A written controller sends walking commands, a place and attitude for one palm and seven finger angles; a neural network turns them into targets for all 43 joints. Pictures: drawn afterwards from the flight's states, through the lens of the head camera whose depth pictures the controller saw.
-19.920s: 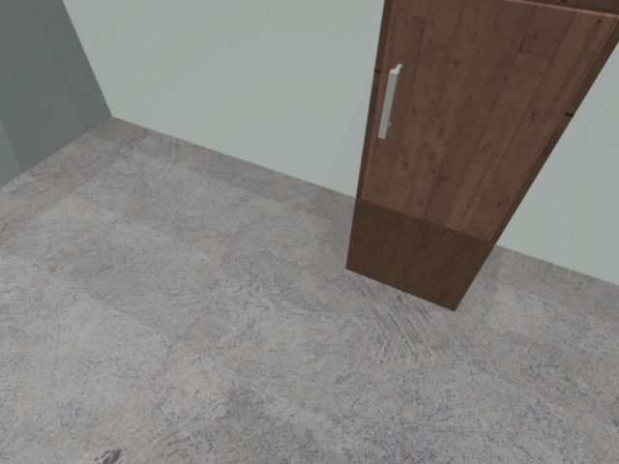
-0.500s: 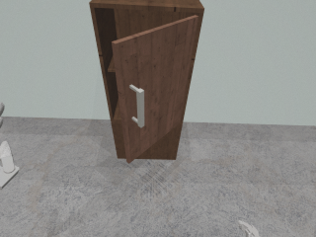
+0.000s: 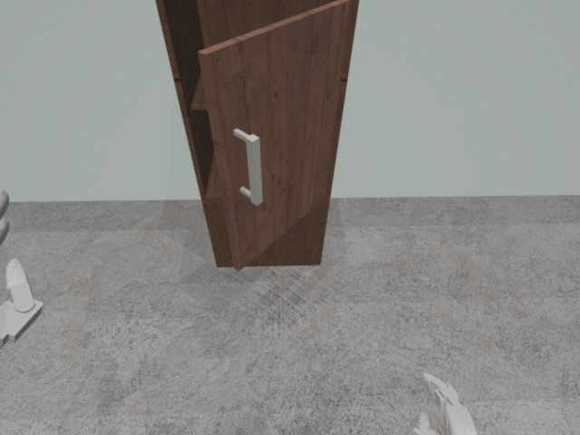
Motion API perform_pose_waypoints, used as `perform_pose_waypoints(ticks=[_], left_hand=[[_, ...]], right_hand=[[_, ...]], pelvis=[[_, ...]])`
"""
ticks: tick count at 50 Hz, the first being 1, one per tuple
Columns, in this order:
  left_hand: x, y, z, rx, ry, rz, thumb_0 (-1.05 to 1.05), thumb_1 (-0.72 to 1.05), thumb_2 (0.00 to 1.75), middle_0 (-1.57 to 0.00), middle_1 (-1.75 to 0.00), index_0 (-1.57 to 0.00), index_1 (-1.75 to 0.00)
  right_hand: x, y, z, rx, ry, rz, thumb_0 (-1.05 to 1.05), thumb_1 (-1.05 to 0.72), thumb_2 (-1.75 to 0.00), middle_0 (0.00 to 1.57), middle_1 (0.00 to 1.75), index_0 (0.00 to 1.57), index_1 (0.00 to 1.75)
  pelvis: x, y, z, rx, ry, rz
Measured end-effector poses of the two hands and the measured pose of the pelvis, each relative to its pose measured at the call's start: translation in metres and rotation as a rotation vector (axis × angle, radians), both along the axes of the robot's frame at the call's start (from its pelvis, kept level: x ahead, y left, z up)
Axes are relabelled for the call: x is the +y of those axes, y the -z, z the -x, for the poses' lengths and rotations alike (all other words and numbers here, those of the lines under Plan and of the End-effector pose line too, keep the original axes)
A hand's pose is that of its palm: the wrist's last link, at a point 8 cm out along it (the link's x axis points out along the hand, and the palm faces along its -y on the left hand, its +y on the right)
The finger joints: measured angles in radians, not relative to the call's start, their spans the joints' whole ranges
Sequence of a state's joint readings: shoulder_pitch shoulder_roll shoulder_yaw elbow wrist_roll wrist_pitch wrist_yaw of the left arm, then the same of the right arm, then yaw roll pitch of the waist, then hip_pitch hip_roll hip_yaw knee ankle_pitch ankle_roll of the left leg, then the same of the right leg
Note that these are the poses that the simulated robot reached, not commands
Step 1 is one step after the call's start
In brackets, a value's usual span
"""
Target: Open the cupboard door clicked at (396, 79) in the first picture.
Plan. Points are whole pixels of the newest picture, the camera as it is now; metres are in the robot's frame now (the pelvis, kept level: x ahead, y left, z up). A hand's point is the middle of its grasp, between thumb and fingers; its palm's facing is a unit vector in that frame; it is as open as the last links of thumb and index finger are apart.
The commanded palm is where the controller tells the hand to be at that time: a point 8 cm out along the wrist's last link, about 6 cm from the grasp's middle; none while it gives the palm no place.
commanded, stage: stop stepping back and stand still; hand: left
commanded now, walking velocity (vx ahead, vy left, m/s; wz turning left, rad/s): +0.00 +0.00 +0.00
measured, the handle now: (248, 168) +0.61 +0.12 +0.01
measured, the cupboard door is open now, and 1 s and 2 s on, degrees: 46 46 46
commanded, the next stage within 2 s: let the arm hang, fingers relaxed in 0.20 s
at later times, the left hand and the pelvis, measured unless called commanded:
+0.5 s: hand out of the picture +0.15 +0.24 -0.11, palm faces +0.04 -0.94 -0.34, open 7.4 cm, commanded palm none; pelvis -0.01 +0.00 -0.01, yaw +2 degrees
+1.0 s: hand out of the picture -0.10 +0.17 -0.16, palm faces +0.09 -0.97 -0.23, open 7.4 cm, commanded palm none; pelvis +0.00 -0.01 +0.00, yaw +2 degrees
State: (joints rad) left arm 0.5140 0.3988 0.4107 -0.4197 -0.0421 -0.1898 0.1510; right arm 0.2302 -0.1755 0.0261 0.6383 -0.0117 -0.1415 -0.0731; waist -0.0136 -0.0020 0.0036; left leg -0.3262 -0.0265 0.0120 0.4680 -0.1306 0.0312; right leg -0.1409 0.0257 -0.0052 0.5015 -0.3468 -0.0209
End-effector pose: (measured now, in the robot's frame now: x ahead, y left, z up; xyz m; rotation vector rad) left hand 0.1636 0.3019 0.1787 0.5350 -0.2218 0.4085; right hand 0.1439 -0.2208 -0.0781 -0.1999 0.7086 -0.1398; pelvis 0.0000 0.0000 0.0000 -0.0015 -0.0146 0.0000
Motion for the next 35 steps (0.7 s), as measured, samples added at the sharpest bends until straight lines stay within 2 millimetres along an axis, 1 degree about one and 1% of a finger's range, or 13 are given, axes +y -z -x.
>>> perform_pose_waypoints(ticks=[4, 8, 15, 16, 18, 20, 21, 24, 26, 28, 30, 32, 35], left_hand=[[-0.01, -0.001, 0.014, 0.041, 0.028, -0.011, 0.02, 0.89, 0.9, -0.21, -0.3, -0.21, -0.3], [-0.007, 0.001, 0.024, 0.041, 0.011, -0.006, 0.02, 0.89, 0.9, -0.21, -0.3, -0.21, -0.3], [0.009, 0.01, 0.013, 0.029, -0.065, 0.046, 0.02, 0.89, 0.9, -0.21, -0.3, -0.21, -0.3], [0.01, 0.017, 0.008, 0.056, -0.053, 0.038, 0.02, 0.89, 0.9, -0.21, -0.3, -0.21, -0.3], [0.014, 0.059, -0.006, 0.229, -0.038, 0.079, 0.01, 0.89, 0.9, -0.2, -0.3, -0.2, -0.3], [0.015, 0.119, -0.012, 0.476, -0.044, 0.163, 0.01, 0.9, 0.9, -0.2, -0.3, -0.2, -0.3], [0.011, 0.15, -0.009, 0.602, -0.049, 0.209, 0.01, 0.9, 0.9, -0.2, -0.3, -0.2, -0.3], [-0.011, 0.236, 0.019, 0.939, -0.06, 0.352, 0.01, 0.9, 0.9, -0.2, -0.3, -0.2, -0.29], [-0.034, 0.279, 0.05, 1.123, -0.064, 0.444, 0.01, 0.91, 0.9, -0.2, -0.3, -0.2, -0.29], [-0.059, 0.308, 0.085, 1.277, -0.068, 0.532, 0.01, 0.91, 0.9, -0.2, -0.3, -0.2, -0.29], [-0.079, 0.326, 0.121, 1.396, -0.093, 0.609, 0.01, 0.92, 0.9, -0.2, -0.3, -0.2, -0.29], [-0.083, 0.333, 0.156, 1.481, -0.157, 0.655, 0.01, 0.96, 0.89, -0.2, -0.3, -0.2, -0.3], [-0.087, 0.334, 0.204, 1.591, -0.229, 0.7, 0.01, 0.97, 0.89, -0.2, -0.3, -0.21, -0.3]], right_hand=[[0.006, -0.003, -0.001, -0.007, -0.024, -0.022, 0.01, -0.9, -0.9, 0.21, 0.3, 0.21, 0.3], [0.002, 0.001, -0.002, 0.018, -0.028, 0.003, 0.01, -0.9, -0.9, 0.21, 0.3, 0.21, 0.3], [-0.007, -0.002, -0.006, 0.033, -0.02, 0.044, 0.01, -0.9, -0.9, 0.2, 0.3, 0.21, 0.3], [-0.008, -0.001, -0.007, 0.03, -0.038, 0.038, 0.01, -0.9, -0.9, 0.2, 0.3, 0.2, 0.3], [-0.014, 0.012, -0.009, 0.077, -0.075, 0.03, 0.01, -0.9, -0.9, 0.2, 0.3, 0.2, 0.3], [-0.022, 0.025, -0.006, 0.141, -0.079, 0.031, 0.01, -0.9, -0.9, 0.2, 0.3, 0.21, 0.3], [-0.025, 0.03, -0.002, 0.17, -0.07, 0.033, 0.01, -0.9, -0.9, 0.2, 0.3, 0.21, 0.3], [-0.036, 0.037, 0.017, 0.252, -0.031, 0.047, 0.01, -0.9, -0.9, 0.2, 0.3, 0.21, 0.3], [-0.041, 0.038, 0.035, 0.317, -0.005, 0.064, 0.01, -0.91, -0.9, 0.2, 0.3, 0.2, 0.3], [-0.045, 0.038, 0.056, 0.395, 0.016, 0.08, 0.01, -0.91, -0.9, 0.2, 0.3, 0.2, 0.3], [-0.046, 0.039, 0.078, 0.481, 0.033, 0.089, 0.01, -0.91, -0.9, 0.2, 0.3, 0.2, 0.3], [-0.044, 0.041, 0.099, 0.566, 0.045, 0.09, 0.01, -0.91, -0.9, 0.2, 0.3, 0.2, 0.3], [-0.037, 0.046, 0.127, 0.672, 0.056, 0.072, 0.01, -0.91, -0.9, 0.2, 0.3, 0.2, 0.3]], pelvis=[[-0.003, -0.003, 0.004, 0.014, -0.013, 0.02], [-0.002, 0.0, 0.002, 0.006, -0.01, 0.04], [0.0, -0.003, -0.001, -0.002, -0.015, 0.022], [0.001, -0.003, -0.001, 0.01, -0.021, 0.025], [0.003, 0.001, 0.003, 0.024, -0.029, 0.029], [0.005, 0.004, 0.006, 0.027, -0.033, 0.03], [0.005, 0.006, 0.006, 0.024, -0.033, 0.029], [0.005, 0.008, 0.007, 0.012, -0.033, 0.021], [0.003, 0.008, 0.007, 0.002, -0.034, 0.017], [0.001, 0.006, 0.007, -0.004, -0.036, 0.015], [0.0, 0.004, 0.006, -0.006, -0.038, 0.016], [-0.003, 0.002, 0.006, -0.006, -0.044, 0.018], [-0.004, -0.001, 0.005, -0.005, -0.05, 0.022]])
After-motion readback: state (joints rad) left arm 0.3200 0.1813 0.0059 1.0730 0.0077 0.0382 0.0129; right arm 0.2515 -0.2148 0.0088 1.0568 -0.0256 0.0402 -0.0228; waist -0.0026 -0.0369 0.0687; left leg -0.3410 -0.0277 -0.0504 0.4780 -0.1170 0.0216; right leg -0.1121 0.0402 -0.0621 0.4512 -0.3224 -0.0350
